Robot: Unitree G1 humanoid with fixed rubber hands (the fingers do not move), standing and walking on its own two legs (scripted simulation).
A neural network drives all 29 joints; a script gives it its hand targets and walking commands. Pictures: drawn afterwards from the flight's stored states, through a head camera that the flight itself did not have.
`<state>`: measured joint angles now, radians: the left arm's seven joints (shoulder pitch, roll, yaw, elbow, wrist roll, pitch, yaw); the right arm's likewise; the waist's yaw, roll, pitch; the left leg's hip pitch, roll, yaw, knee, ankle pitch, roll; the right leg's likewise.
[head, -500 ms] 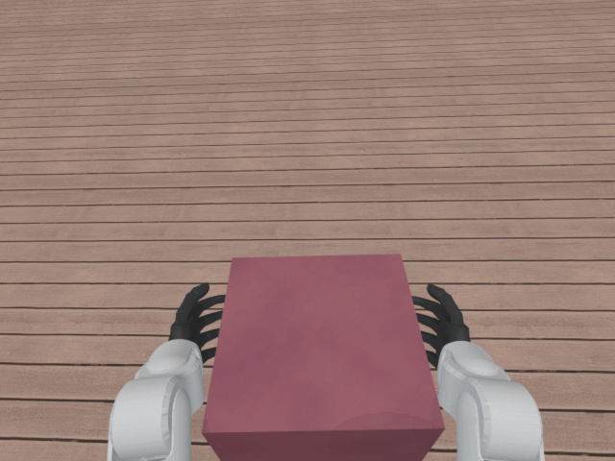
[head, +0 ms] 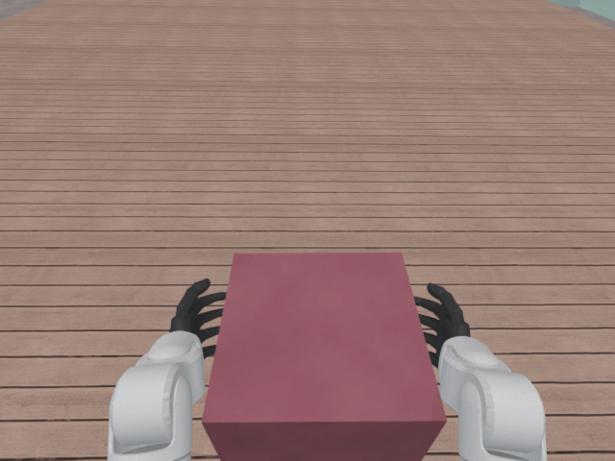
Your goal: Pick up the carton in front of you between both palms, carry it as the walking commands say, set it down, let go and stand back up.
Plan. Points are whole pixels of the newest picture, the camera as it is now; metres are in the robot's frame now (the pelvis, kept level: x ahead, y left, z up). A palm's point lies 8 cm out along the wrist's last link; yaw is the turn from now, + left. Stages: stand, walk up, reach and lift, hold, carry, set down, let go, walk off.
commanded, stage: carry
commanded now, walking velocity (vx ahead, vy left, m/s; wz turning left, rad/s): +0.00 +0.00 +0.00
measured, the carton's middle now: (318, 377) +0.25 +0.00 +0.02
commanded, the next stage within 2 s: hold in 1.02 s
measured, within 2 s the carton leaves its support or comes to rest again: neither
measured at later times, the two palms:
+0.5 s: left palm (194, 360) +0.25 +0.15 +0.06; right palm (443, 365) +0.24 -0.15 +0.06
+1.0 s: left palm (201, 362) +0.25 +0.14 +0.05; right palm (442, 367) +0.25 -0.15 +0.04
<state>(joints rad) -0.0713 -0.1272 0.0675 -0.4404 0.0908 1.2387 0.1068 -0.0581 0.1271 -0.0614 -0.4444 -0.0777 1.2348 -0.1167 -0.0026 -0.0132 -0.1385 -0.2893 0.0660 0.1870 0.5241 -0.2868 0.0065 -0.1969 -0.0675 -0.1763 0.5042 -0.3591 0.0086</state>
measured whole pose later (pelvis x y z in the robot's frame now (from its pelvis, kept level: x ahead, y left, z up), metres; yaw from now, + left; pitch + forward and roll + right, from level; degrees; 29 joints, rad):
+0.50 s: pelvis -0.02 +0.00 +0.00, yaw +0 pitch +2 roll +0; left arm -0.13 -0.13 0.10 -0.08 0.19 0.96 0.04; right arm -0.12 0.13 -0.10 -0.08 -0.18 0.96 -0.05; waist 0.00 0.00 -0.12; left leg -0.28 0.07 0.19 0.50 -0.25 0.01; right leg -0.19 -0.06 -0.18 0.49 -0.32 0.00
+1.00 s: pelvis -0.04 +0.00 +0.00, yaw +0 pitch +2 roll +0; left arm -0.21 -0.14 0.17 0.14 0.23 0.73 0.02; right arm -0.20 0.14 -0.16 0.14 -0.23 0.73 -0.02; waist 0.00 0.00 -0.09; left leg -0.31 0.08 0.18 0.50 -0.22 0.01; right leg -0.23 -0.05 -0.18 0.50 -0.30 -0.01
